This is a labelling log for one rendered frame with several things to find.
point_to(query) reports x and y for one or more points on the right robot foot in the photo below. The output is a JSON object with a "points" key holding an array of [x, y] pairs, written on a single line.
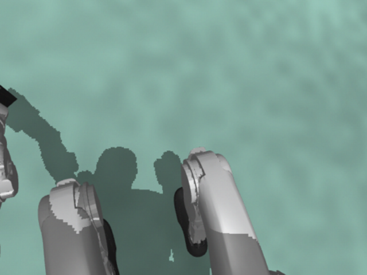
{"points": [[196, 250]]}

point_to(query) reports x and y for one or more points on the small box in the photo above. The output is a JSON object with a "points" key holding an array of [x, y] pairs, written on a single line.
{"points": [[6, 98]]}

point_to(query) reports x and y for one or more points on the left robot foot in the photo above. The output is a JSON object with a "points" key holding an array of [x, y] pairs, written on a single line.
{"points": [[111, 247]]}

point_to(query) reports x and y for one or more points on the left robot arm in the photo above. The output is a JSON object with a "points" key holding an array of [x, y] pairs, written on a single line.
{"points": [[8, 172]]}

